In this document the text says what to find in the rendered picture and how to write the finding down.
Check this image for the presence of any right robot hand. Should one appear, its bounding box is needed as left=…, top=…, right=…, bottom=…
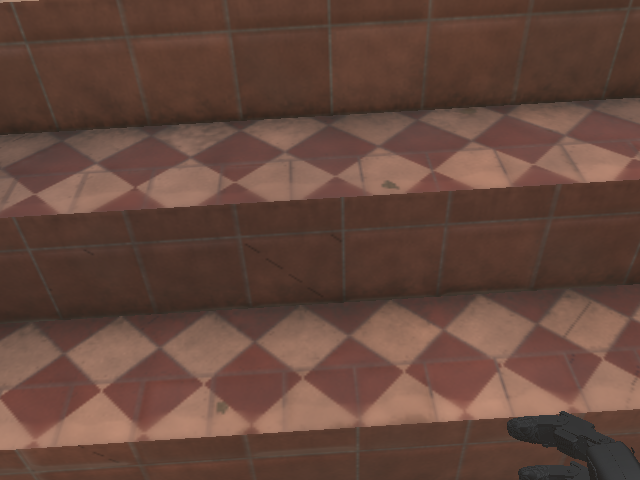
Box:
left=507, top=411, right=640, bottom=480

